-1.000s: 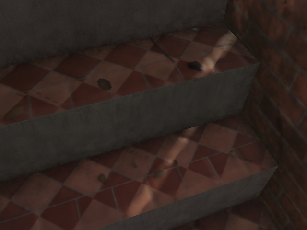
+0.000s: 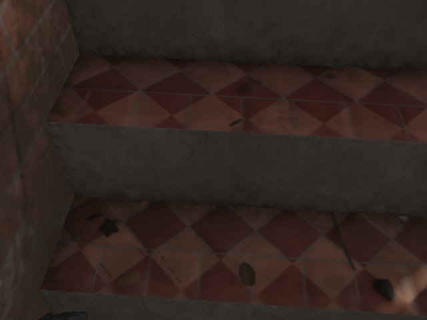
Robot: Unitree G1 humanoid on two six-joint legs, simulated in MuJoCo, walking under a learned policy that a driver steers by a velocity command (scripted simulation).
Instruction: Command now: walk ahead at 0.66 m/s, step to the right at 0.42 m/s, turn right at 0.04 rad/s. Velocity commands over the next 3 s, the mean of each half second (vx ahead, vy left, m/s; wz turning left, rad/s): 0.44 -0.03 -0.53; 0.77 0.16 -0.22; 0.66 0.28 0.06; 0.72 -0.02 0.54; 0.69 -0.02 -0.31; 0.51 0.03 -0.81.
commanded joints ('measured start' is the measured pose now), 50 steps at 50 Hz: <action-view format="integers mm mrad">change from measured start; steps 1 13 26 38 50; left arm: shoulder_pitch -30 -346 -133 60 41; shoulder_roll -61 -158 55 63 -67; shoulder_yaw -14 -129 43 71 47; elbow -169 -313 -169 -14 -167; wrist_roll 85 23 73 59 77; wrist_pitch -17 143 195 22 41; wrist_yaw -40 -93 55 71 14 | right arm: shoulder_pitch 329 489 -206 -262 25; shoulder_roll -158 -11 112 33 -156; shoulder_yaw -45 31 44 70 -29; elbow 42 373 -222 -185 37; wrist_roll -27 -109 -20 29 -32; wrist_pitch -46 -76 -54 26 -114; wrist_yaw -88 -44 58 -5 -9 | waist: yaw -22 -26 104 88 167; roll -29 58 -200 -92 133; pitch -131 -125 29 -24 -161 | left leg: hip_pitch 648 883 -339 -432 682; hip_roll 302 513 -103 -36 234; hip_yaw -912 -376 -200 -57 -367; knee -540 -534 1182 849 -433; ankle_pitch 890 564 421 170 358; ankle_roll -87 220 -15 22 286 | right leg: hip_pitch -597 -1515 -269 -40 -720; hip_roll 320 190 231 141 394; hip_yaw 208 362 995 456 215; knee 798 1450 -712 -697 1034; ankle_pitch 143 -538 -774 -230 -64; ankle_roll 62 -89 -116 -127 52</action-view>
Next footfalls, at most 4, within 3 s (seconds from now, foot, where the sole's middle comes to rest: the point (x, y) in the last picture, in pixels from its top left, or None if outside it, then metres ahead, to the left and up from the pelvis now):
0.42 right None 0.15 -0.28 -0.50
0.92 left None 0.26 -0.03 -0.50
1.34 right None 0.10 -0.16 -0.47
1.46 left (227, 313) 0.35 -0.05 -0.27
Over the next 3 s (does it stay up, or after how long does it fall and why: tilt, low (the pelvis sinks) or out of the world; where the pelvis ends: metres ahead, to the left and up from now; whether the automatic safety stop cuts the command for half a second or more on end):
stays up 0.63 -0.15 0.70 its command is cut before an obstacle after 0.0 s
